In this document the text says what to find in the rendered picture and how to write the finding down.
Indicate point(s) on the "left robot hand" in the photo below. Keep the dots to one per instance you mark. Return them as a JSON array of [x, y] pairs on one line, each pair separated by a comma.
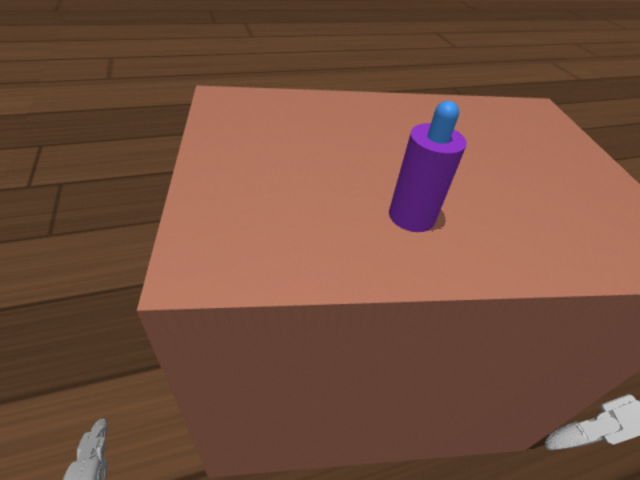
[[91, 463]]

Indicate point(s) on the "bottle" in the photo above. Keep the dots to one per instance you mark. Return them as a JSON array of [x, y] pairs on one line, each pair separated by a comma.
[[432, 156]]

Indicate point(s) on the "right robot hand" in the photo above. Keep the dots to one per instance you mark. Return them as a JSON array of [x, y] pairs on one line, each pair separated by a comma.
[[618, 422]]

